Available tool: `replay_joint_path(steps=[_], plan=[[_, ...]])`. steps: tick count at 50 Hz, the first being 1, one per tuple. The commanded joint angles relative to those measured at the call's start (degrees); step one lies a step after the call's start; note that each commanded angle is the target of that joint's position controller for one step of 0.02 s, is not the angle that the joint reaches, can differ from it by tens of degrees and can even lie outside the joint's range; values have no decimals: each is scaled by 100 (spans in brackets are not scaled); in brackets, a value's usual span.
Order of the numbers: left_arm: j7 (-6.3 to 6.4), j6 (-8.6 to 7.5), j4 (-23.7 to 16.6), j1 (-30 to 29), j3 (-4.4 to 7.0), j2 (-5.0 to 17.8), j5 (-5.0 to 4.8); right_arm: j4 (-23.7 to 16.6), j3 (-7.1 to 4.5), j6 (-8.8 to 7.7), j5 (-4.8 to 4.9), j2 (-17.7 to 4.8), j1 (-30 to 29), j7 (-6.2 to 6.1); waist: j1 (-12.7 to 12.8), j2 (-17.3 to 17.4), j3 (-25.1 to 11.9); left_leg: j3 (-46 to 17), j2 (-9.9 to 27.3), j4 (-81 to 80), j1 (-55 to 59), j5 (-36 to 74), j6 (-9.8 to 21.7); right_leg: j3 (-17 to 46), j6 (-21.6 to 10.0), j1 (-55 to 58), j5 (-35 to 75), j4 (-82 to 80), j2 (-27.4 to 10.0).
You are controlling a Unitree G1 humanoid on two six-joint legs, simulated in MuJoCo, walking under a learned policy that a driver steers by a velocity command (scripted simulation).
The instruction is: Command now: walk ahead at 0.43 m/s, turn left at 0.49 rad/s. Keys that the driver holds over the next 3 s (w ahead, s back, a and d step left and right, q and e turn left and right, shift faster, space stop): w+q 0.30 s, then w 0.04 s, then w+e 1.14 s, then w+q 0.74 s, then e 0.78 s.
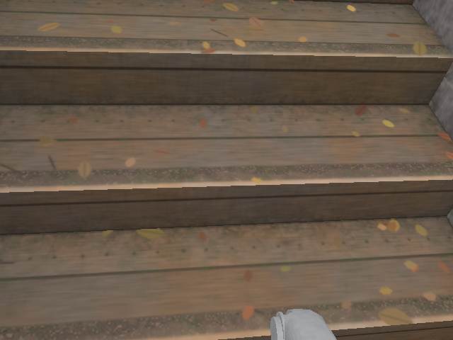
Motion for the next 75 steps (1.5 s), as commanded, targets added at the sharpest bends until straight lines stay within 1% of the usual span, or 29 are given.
replay_joint_path(steps=[1,3,6,7,8,9,11,14,17,21,27,31,34,35,36,37,38,40,42,45,51,57,60,63,65,66,67,71,75], plan=[[24,-173,-1207,-1741,-239,-14,140,-586,-162,-127,90,-981,-635,-122,192,978,1099,-1327,1101,-1989,-1843,-458,1231,-491,84,29,648,-1683,-279],[108,-191,-1758,-2325,-175,46,114,-600,-209,-177,208,-1069,-737,-178,414,1801,596,-595,855,-2723,-2766,1800,887,-1064,-236,3610,-439,-4046,40],[271,17,-997,791,560,1437,-157,-475,-320,-316,35,-1920,-1136,-162,2064,2611,-985,-174,889,624,-654,9154,155,63,-826,5847,-1736,-5211,505],[243,84,-729,1778,748,1942,-98,-642,-294,-441,9,-1673,-1514,-180,2413,1469,-1574,-412,736,2375,-1386,7311,100,1890,-1164,7154,-2459,-6700,-409],[176,121,-315,2015,771,2439,220,-1147,-113,-577,138,-555,-1172,-43,1589,-2745,-2359,-218,-558,4755,-3239,1339,53,5995,-1884,8140,-4390,-9768,-2133],[352,137,-350,1670,699,1950,242,-1184,-246,-658,-23,-870,-1648,162,1591,-2026,-1952,-939,-632,7005,-3722,1133,-60,7593,-1839,7012,-5263,-10862,-2284],[437,271,365,718,457,976,133,-1827,-61,-438,3,-357,-2667,293,806,-1149,232,236,-132,8512,-4824,1408,109,4497,-1299,5046,-4153,-10023,-2008],[321,214,1069,369,199,-109,326,-1656,9,-151,109,-335,-2153,407,136,-387,765,605,93,9347,-4861,1431,362,1527,-833,3982,-2250,-9096,-1506],[222,150,1422,825,305,198,300,-1982,261,-97,91,89,-2803,341,192,-40,951,470,120,9540,-5902,1601,315,568,-814,4336,-1432,-9551,-1493],[188,24,1323,1058,232,559,410,-2123,283,-25,-36,-268,-3294,138,371,203,727,560,6,10064,-6545,2083,-215,350,-1306,4642,-962,-10054,-1659],[421,99,1760,2603,389,911,61,-3150,524,-263,58,-184,-5363,257,1226,-111,1012,854,1224,9887,-9603,591,-534,1198,-1292,7760,-1044,-10541,-1935],[561,321,1697,2533,528,1122,-131,-3503,869,-395,-13,190,-6168,555,1148,-395,547,1762,1413,5942,-4599,169,-432,307,-1265,4989,123,-12114,-1433],[269,189,1905,2603,527,1695,91,-2758,72,-500,37,-1119,-3662,321,-190,-1283,-1278,2261,-6,4471,-1154,-544,20,-63,-1128,6433,7850,-9433,-1166],[242,88,1664,1895,630,1989,-19,-2400,-206,-499,-52,-1801,-2628,218,-811,-1486,-1561,1253,312,3737,-442,-274,145,134,-884,6090,7730,-8099,-1044],[244,9,1306,1792,521,1194,-19,-2023,-461,-457,-201,-2386,-1576,175,-942,858,-2294,-1859,1930,1530,1214,-1132,778,174,-519,4113,4408,-5800,-108],[109,-156,1541,2032,496,670,-20,-1915,-368,-445,-599,-2303,-1493,118,-574,1500,-3176,-4576,2984,-443,1158,-1579,1197,1360,-441,3577,765,-2685,511],[10,-189,1452,2103,575,326,-246,-1785,-292,-467,-532,-2038,-2019,208,-137,1417,-2664,-4283,3254,-642,279,-1735,872,1999,-511,3193,876,-1095,496],[36,67,750,669,397,-41,-122,-915,-222,-371,-109,-1405,-2412,243,269,1066,-626,-1804,2841,37,-1029,-1552,235,1158,-763,2022,1461,-725,82],[95,392,743,765,377,106,7,-615,-9,-388,-238,-418,-2821,103,757,1022,98,-209,2451,138,-1672,-301,-77,1209,-943,1788,1748,-314,185],[141,609,630,886,250,-24,36,-458,-89,-283,-201,-433,-2825,82,1102,526,566,1372,2092,193,-1542,1175,-398,1388,-996,1256,1868,-554,330],[172,900,-28,433,212,150,41,-810,-247,-227,-176,-1458,-2351,-107,1143,451,1169,2346,2466,-567,-1067,1893,2,1078,-305,-332,504,1349,297],[42,730,-1114,-1507,85,194,-38,-776,-189,-103,-47,-1333,-1002,-359,297,943,1062,2504,2116,-1198,606,-93,62,68,-205,-1625,395,-256,-245],[-197,663,-1360,-2253,-73,47,-166,-717,-392,-33,65,-1781,-1092,-463,81,856,1178,3037,2161,-2447,473,1226,390,-902,-572,433,-474,-3069,-596],[-174,567,-1174,-617,424,809,-165,-572,-440,-98,136,-2632,-1738,-304,1442,2071,-420,3257,2167,-410,752,10926,573,-1399,-1339,4137,-1143,-3861,805],[-81,708,-728,1200,926,1660,-161,-902,-550,-354,426,-2866,-2327,-143,2274,2113,-1098,2921,1834,2197,425,9747,328,-261,-1735,5961,-1551,-6386,1270],[-7,714,-446,1391,1095,2429,-95,-1274,-298,-546,102,-1624,-2384,-93,1539,-478,-1210,2430,558,4903,-2569,3104,-280,3864,-2763,7401,-2758,-8335,-248],[106,587,-475,1316,993,2219,168,-1343,-337,-868,23,-1733,-2889,41,1382,-345,-2272,275,-286,7326,-2925,959,-293,6848,-2837,7574,-4039,-10208,-1007],[-99,210,547,1416,418,354,44,-2220,17,-961,-53,-476,-3778,259,545,113,26,368,157,10232,-5041,903,212,3897,-1673,5592,-1738,-9461,-349],[-79,208,617,940,329,570,127,-2306,311,-745,-91,-384,-3404,407,-59,537,367,820,311,10172,-6165,1286,226,1925,-1219,4901,313,-9220,-85]])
